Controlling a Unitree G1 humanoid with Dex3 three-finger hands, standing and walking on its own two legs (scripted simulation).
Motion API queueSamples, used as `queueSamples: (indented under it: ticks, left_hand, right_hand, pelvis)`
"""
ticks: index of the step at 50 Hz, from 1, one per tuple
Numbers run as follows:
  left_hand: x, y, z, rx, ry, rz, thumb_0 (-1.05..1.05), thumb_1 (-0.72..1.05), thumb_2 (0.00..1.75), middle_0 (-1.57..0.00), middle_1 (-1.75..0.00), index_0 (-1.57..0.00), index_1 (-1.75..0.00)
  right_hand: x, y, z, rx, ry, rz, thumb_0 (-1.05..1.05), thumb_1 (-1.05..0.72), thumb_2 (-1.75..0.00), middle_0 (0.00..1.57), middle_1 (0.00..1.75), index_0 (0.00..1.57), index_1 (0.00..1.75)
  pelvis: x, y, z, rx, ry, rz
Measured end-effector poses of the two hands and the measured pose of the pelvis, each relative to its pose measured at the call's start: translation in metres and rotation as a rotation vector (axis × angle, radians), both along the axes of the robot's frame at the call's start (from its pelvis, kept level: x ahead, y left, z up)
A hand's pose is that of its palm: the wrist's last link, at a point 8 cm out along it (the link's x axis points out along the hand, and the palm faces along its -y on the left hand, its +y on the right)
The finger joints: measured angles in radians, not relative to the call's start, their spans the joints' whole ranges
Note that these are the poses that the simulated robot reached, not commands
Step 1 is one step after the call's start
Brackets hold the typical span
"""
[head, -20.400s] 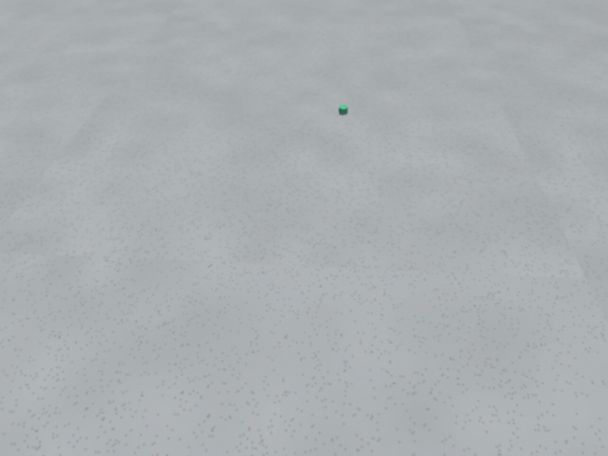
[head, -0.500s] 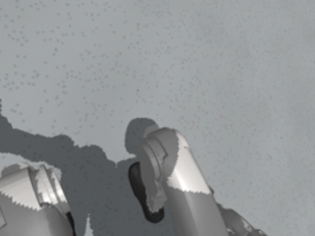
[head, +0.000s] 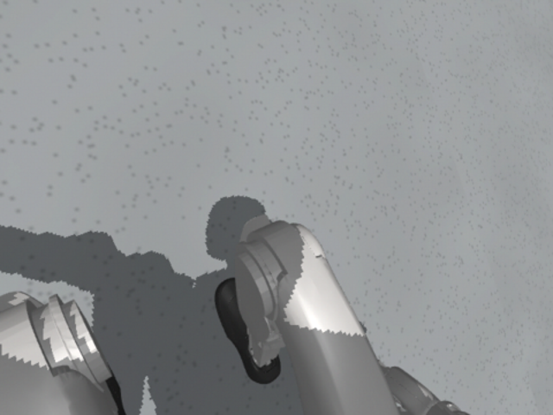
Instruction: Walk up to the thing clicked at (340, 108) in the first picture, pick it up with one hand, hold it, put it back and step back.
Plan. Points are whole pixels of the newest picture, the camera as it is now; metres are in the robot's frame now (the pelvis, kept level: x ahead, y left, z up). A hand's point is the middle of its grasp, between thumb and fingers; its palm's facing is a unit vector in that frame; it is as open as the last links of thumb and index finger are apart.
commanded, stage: rest palm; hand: left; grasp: from above
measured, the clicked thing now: out of the picture +0.44 +0.35 -0.29
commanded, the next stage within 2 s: close in 0.12 s
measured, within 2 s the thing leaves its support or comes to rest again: neither
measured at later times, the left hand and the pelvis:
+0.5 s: hand out of the picture +0.43 +0.35 -0.26, palm faces -0.43 -0.18 -0.89, open 12.8 cm; pelvis +0.00 +0.00 +0.00, yaw +0 degrees
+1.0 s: hand out of the picture +0.43 +0.34 -0.26, palm faces -0.41 -0.16 -0.90, open 10.6 cm; pelvis +0.00 +0.00 +0.00, yaw +0 degrees
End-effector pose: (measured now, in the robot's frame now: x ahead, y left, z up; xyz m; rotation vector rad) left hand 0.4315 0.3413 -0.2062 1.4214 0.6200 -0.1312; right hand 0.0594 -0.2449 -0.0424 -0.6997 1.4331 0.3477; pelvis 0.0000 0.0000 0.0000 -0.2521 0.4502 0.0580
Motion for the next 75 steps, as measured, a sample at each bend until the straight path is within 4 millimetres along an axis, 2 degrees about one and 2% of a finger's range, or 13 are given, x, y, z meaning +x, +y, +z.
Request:
queueSamples:
  ticks: [15,28,44,60,75]
  left_hand:
    - [0.001,0.000,-0.001,0.008,-0.014,0.016,0.00,-0.42,0.92,-0.13,-1.00,-0.14,-0.99]
    - [0.001,0.009,0.005,0.012,0.001,0.030,0.00,-0.25,0.76,-0.23,-0.95,-0.27,-0.91]
    - [-0.001,-0.002,0.002,0.003,-0.024,-0.024,0.00,-0.07,0.63,-0.35,-0.86,-0.40,-0.81]
    - [0.005,0.005,0.005,0.014,-0.006,0.029,0.00,0.19,0.47,-0.54,-0.72,-0.59,-0.66]
    - [-0.002,0.003,0.008,0.002,-0.008,-0.006,-0.01,0.40,0.37,-0.68,-0.62,-0.76,-0.56]
  right_hand:
    - [0.007,-0.002,0.007,-0.002,-0.016,0.023,0.01,-0.91,-0.91,0.20,0.30,0.20,0.30]
    - [0.007,-0.002,0.008,-0.006,-0.012,0.018,0.00,-0.91,-0.90,0.20,0.30,0.20,0.30]
    - [0.005,0.001,0.005,-0.007,-0.018,0.027,0.00,-0.90,-0.90,0.20,0.30,0.20,0.30]
    - [0.001,-0.001,0.008,-0.004,-0.008,0.014,0.01,-0.90,-0.90,0.20,0.30,0.20,0.30]
    - [0.002,0.005,0.002,0.007,-0.011,0.013,0.01,-0.90,-0.90,0.20,0.30,0.20,0.30]
  pelvis:
    - [0.000,0.001,0.003,-0.008,0.000,-0.003]
    - [0.000,0.001,0.005,-0.009,0.005,0.000]
    - [-0.004,0.001,0.004,-0.006,-0.011,-0.002]
    - [-0.002,0.000,0.005,-0.007,0.000,-0.002]
    - [-0.003,0.000,0.006,-0.007,-0.008,-0.005]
